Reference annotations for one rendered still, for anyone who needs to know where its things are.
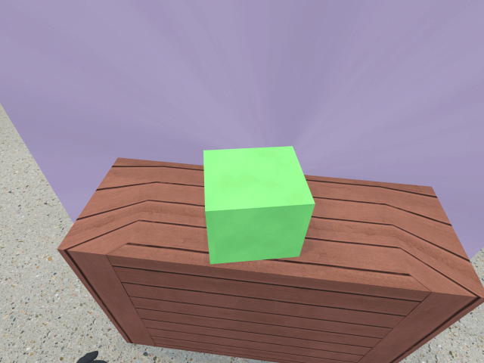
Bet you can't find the carton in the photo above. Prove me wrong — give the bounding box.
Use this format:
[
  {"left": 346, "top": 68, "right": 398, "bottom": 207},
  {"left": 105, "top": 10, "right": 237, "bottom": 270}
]
[{"left": 203, "top": 146, "right": 315, "bottom": 264}]

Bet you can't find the pedestal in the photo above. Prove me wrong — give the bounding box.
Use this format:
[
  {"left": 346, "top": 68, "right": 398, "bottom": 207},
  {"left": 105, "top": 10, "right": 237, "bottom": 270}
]
[{"left": 57, "top": 157, "right": 484, "bottom": 363}]

